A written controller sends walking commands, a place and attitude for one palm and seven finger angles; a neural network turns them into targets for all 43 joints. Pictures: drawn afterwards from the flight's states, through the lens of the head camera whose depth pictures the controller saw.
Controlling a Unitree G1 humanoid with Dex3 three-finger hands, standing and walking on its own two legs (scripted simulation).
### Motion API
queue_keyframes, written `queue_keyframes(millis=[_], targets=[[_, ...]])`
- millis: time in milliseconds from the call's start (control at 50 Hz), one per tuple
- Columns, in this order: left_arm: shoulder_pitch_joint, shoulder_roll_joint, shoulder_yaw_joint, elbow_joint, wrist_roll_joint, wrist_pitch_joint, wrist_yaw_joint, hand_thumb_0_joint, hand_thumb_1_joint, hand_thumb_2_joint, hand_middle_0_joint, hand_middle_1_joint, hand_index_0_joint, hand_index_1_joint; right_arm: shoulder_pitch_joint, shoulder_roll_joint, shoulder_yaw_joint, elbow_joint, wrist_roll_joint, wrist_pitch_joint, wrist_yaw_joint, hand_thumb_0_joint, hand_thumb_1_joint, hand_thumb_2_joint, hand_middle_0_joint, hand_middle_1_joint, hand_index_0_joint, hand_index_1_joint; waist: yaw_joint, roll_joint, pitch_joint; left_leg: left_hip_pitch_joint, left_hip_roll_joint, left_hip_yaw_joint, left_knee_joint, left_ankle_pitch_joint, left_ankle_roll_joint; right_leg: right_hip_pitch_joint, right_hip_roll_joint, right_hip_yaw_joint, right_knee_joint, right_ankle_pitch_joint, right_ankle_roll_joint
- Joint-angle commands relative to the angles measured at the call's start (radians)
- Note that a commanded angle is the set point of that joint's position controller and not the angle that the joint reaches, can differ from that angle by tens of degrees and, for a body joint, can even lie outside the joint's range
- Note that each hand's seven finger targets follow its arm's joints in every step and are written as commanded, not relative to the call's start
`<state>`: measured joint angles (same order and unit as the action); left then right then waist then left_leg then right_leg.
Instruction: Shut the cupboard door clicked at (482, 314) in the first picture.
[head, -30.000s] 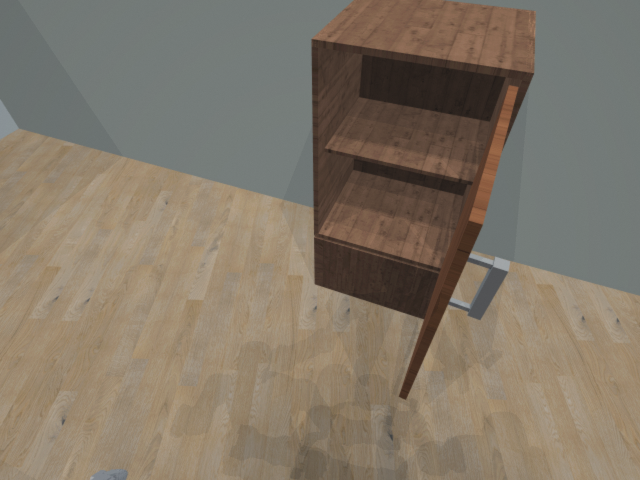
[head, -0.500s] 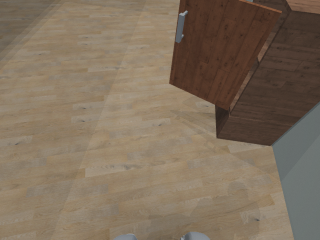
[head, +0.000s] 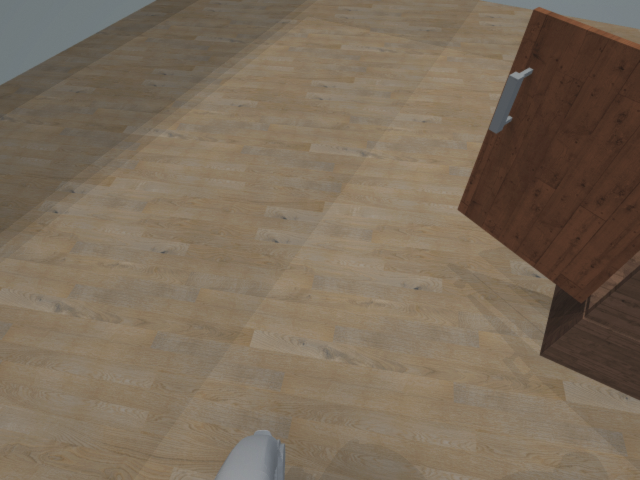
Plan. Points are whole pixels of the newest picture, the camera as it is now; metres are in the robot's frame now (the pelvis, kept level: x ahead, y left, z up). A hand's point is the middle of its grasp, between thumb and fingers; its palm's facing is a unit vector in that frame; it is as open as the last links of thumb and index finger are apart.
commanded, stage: walk to a spot facing it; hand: left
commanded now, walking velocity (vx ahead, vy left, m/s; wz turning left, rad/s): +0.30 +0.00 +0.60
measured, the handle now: (511, 100) +0.87 -0.40 -0.05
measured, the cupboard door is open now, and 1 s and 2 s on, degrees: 67 67 67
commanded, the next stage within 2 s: turn to face it in 0.34 s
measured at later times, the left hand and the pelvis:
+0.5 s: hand (165, 398) +0.25 +0.26 -0.16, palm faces +0.25 -0.95 -0.20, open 7.4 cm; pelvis +0.19 +0.05 +0.00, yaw +14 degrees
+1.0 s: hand (183, 346) +0.35 +0.27 -0.19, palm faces +0.12 -0.97 -0.20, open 7.3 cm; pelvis +0.32 +0.07 -0.01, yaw +2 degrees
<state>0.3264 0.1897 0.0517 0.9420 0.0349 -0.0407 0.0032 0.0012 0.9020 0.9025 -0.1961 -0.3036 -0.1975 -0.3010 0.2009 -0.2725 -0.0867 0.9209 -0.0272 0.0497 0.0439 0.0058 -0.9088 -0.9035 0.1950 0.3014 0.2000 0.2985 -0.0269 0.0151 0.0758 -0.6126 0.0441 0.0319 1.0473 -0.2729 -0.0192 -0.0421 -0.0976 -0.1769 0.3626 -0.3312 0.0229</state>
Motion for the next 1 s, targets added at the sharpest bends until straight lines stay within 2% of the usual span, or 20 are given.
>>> queue_keyframes(millis=[0, 60, 100, 120, 140, 160, 180, 240, 300, 420, 540, 580, 620, 640, 720, 860, 920, 940, 960, 980], targets=[[0.140, 0.167, 0.038, -0.010, -0.004, -0.029, 0.017, 0.000, 0.900, 0.900, -0.200, -0.300, -0.200, -0.300, -0.207, 0.017, 0.032, -0.138, 0.001, -0.037, 0.021, 0.000, -0.900, -0.900, 0.200, 0.300, 0.200, 0.300, 0.081, -0.198, 0.027, -0.118, -0.002, 0.074, -0.181, 0.013, 0.019, 0.151, -0.215, 0.031, -0.074, 0.641, -0.095], [0.139, 0.194, 0.041, -0.013, -0.006, -0.030, 0.015, 0.000, 0.900, 0.900, -0.200, -0.300, -0.200, -0.300, -0.214, 0.005, 0.039, -0.149, 0.001, -0.047, 0.023, 0.000, -0.900, -0.900, 0.200, 0.300, 0.200, 0.300, 0.061, -0.206, 0.009, 0.038, -0.046, 0.133, -0.328, -0.012, 0.053, 0.132, -0.235, -0.013, -0.004, 0.820, -0.091], [0.111, 0.237, 0.048, -0.021, -0.011, -0.031, 0.013, 0.000, 0.900, 0.900, -0.200, -0.300, -0.200, -0.300, -0.082, -0.027, 0.028, -0.119, -0.002, -0.057, 0.011, 0.000, -0.900, -0.900, 0.200, 0.300, 0.200, 0.300, -0.006, -0.207, -0.079, 0.258, -0.109, 0.180, -0.397, -0.029, 0.085, 0.097, -0.235, -0.072, 0.174, 0.978, -0.074], [0.093, 0.248, 0.049, -0.026, -0.017, -0.028, 0.011, 0.000, 0.900, 0.900, -0.200, -0.300, -0.200, -0.300, 0.043, -0.069, 0.016, -0.089, -0.009, -0.059, 0.004, 0.000, -0.900, -0.900, 0.200, 0.300, 0.200, 0.300, -0.074, -0.167, -0.153, 0.467, -0.115, 0.168, -0.469, 0.041, 0.100, -0.003, -0.221, -0.100, 0.355, 0.881, -0.047], [0.085, 0.224, 0.046, -0.049, -0.021, -0.028, -0.001, 0.000, 0.900, 0.900, -0.200, -0.300, -0.200, -0.300, 0.182, -0.157, -0.008, -0.061, -0.015, -0.061, -0.009, 0.000, -0.900, -0.900, 0.200, 0.300, 0.200, 0.300, -0.144, -0.068, -0.261, 0.768, 0.014, 0.002, -0.504, 0.075, 0.157, -0.240, -0.191, -0.096, 0.620, 0.589, -0.015], [0.074, 0.156, 0.035, -0.099, -0.029, -0.026, -0.017, 0.000, 0.900, 0.900, -0.200, -0.300, -0.200, -0.300, 0.271, -0.293, -0.042, -0.043, -0.018, -0.066, -0.020, 0.000, -0.900, -0.900, 0.200, 0.300, 0.200, 0.300, -0.158, 0.199, -0.343, 0.954, 0.355, -0.508, -0.577, 0.229, 0.310, -0.581, -0.019, -0.038, 0.959, -0.227, 0.031], [-0.054, 0.175, 0.029, -0.159, -0.023, -0.016, -0.007, 0.000, 0.900, 0.900, -0.200, -0.300, -0.200, -0.300, 0.309, -0.316, -0.041, -0.035, 0.005, -0.062, -0.028, 0.000, -0.900, -0.900, 0.200, 0.300, 0.200, 0.300, -0.172, 0.037, -0.311, 0.866, 0.424, -0.585, -0.670, 0.209, 0.342, -0.658, -0.028, 0.113, 1.043, -0.257, 0.016], [-0.054, 0.131, 0.040, -0.112, -0.008, -0.002, -0.009, 0.000, 0.900, 0.900, -0.200, -0.300, -0.200, -0.300, 0.066, -0.164, 0.002, -0.089, 0.000, -0.087, -0.050, 0.000, -0.900, -0.900, 0.200, 0.300, 0.200, 0.300, -0.058, 0.105, -0.091, 0.454, 0.282, -0.383, -0.774, -0.065, 0.238, -0.610, -0.091, 0.192, 0.937, -0.090, 0.014], [0.026, 0.099, 0.042, -0.075, 0.002, 0.022, -0.018, 0.000, 0.900, 0.900, -0.200, -0.300, -0.200, -0.300, 0.003, -0.119, 0.018, -0.084, 0.000, -0.102, -0.052, 0.000, -0.900, -0.900, 0.200, 0.300, 0.200, 0.300, 0.019, 0.086, -0.096, 0.365, 0.195, -0.247, -0.780, 0.062, 0.215, -0.518, -0.061, 0.166, 0.791, -0.009, 0.032], [-0.113, 0.091, 0.041, -0.131, -0.002, 0.033, -0.021, 0.000, 0.900, 0.900, -0.200, -0.300, -0.200, -0.300, 0.042, -0.093, 0.009, -0.045, 0.002, -0.100, -0.050, 0.000, -0.900, -0.900, 0.200, 0.300, 0.200, 0.300, 0.017, 0.063, -0.043, 0.370, 0.148, -0.215, -0.794, 0.170, 0.219, -0.506, -0.021, 0.144, 0.517, 0.119, 0.056], [-0.064, 0.059, 0.010, -0.069, -0.006, 0.021, -0.009, 0.000, 0.900, 0.900, -0.200, -0.300, -0.200, -0.300, 0.096, -0.038, 0.021, 0.035, 0.003, -0.091, -0.072, 0.000, -0.900, -0.900, 0.200, 0.300, 0.200, 0.300, 0.048, 0.074, -0.067, 0.418, 0.128, -0.088, -0.623, 0.387, 0.143, -0.210, 0.070, 0.092, 0.195, 0.247, 0.004], [0.038, 0.131, 0.025, -0.033, -0.006, 0.007, 0.000, 0.000, 0.900, 0.900, -0.200, -0.300, -0.200, -0.300, 0.126, -0.007, 0.028, 0.052, 0.012, -0.089, -0.067, 0.000, -0.900, -0.900, 0.200, 0.300, 0.200, 0.300, 0.089, -0.044, -0.080, 0.317, 0.059, -0.028, -0.466, 0.224, 0.074, -0.009, -0.001, 0.234, 0.122, 0.475, -0.040], [0.119, 0.218, 0.042, -0.007, -0.009, -0.004, 0.007, 0.000, 0.900, 0.900, -0.200, -0.300, -0.200, -0.300, 0.179, 0.039, 0.032, 0.033, 0.021, -0.079, -0.071, 0.000, -0.900, -0.900, 0.200, 0.300, 0.200, 0.300, 0.088, -0.284, -0.169, 0.162, -0.076, 0.053, -0.074, -0.381, 0.011, 0.115, -0.302, 0.590, 0.003, 0.802, -0.250], [0.073, 0.201, 0.039, -0.009, -0.013, -0.004, 0.014, 0.000, 0.900, 0.900, -0.200, -0.300, -0.200, -0.300, 0.159, 0.011, 0.033, 0.034, 0.016, -0.069, -0.078, 0.000, -0.900, -0.900, 0.200, 0.300, 0.200, 0.300, 0.077, -0.342, -0.191, 0.147, -0.037, -0.035, 0.008, -0.388, 0.005, 0.077, -0.286, 0.632, -0.022, 0.811, -0.284], [-0.063, 0.149, 0.047, -0.045, -0.010, 0.025, 0.027, 0.000, 0.900, 0.900, -0.200, -0.300, -0.200, -0.300, 0.075, 0.034, 0.038, 0.030, 0.019, -0.047, -0.074, 0.000, -0.900, -0.900, 0.200, 0.300, 0.200, 0.300, 0.038, -0.113, -0.161, 0.156, 0.000, -0.028, -0.002, -0.222, -0.018, -0.054, -0.167, 0.418, -0.006, 0.727, -0.241], [-0.097, 0.174, 0.068, -0.062, -0.006, 0.047, 0.018, 0.000, 0.900, 0.900, -0.200, -0.300, -0.200, -0.300, 0.049, 0.034, 0.032, -0.024, 0.019, -0.037, -0.075, 0.000, -0.900, -0.900, 0.200, 0.300, 0.200, 0.300, 0.029, -0.147, -0.173, 0.249, -0.028, -0.008, -0.309, -0.121, -0.031, -0.133, -0.103, 0.461, 0.007, 0.522, -0.205], [-0.154, 0.159, 0.067, -0.083, -0.017, 0.062, 0.013, 0.000, 0.900, 0.900, -0.200, -0.300, -0.200, -0.300, 0.135, -0.003, 0.028, -0.010, 0.020, -0.054, -0.082, 0.000, -0.900, -0.900, 0.200, 0.300, 0.200, 0.300, -0.027, -0.125, -0.162, 0.505, -0.007, -0.014, -0.597, 0.059, -0.025, -0.327, -0.036, 0.441, 0.078, 0.302, -0.120], [-0.134, 0.110, 0.058, -0.100, -0.025, 0.068, 0.007, 0.000, 0.900, 0.900, -0.200, -0.300, -0.200, -0.300, 0.136, -0.076, 0.016, -0.017, 0.010, -0.064, -0.087, 0.000, -0.900, -0.900, 0.200, 0.300, 0.200, 0.300, -0.020, 0.061, -0.157, 0.587, 0.154, -0.179, -0.707, 0.072, 0.029, -0.463, 0.081, 0.364, 0.189, 0.086, -0.067], [-0.132, 0.081, 0.050, -0.120, -0.029, 0.069, -0.003, 0.000, 0.900, 0.900, -0.200, -0.300, -0.200, -0.300, 0.141, -0.161, 0.001, -0.042, -0.004, -0.062, -0.090, 0.000, -0.900, -0.900, 0.200, 0.300, 0.200, 0.300, -0.029, 0.291, -0.120, 0.555, 0.388, -0.393, -0.795, 0.127, 0.144, -0.549, 0.174, 0.211, 0.420, -0.237, -0.013], [-0.154, 0.124, 0.054, -0.128, -0.016, 0.073, -0.007, 0.000, 0.900, 0.900, -0.200, -0.300, -0.200, -0.300, 0.119, -0.159, 0.002, -0.053, -0.006, -0.058, -0.089, 0.000, -0.900, -0.900, 0.200, 0.300, 0.200, 0.300, -0.029, 0.228, -0.085, 0.471, 0.444, -0.405, -0.799, 0.125, 0.209, -0.535, 0.124, 0.222, 0.598, -0.273, -0.006]])
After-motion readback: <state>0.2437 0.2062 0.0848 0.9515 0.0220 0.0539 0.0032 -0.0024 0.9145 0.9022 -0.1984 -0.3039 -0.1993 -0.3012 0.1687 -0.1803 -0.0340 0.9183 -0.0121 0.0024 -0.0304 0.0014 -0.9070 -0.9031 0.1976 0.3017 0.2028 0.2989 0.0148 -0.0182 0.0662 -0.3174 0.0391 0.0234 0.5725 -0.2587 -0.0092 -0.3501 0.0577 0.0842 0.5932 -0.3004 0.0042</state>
